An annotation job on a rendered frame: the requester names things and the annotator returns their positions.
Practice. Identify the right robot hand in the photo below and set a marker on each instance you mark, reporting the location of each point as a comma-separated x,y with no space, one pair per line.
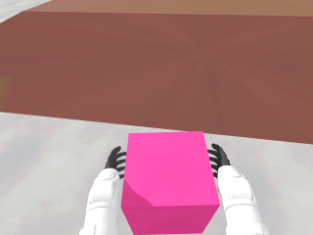
220,160

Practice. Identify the carton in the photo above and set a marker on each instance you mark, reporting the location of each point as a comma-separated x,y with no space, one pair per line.
168,184

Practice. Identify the left robot hand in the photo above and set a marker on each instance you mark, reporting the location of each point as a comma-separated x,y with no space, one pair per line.
112,160

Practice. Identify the left robot forearm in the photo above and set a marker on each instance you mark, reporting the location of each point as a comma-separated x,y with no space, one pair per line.
102,210

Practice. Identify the right robot forearm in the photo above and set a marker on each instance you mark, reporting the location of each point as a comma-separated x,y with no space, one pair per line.
240,207

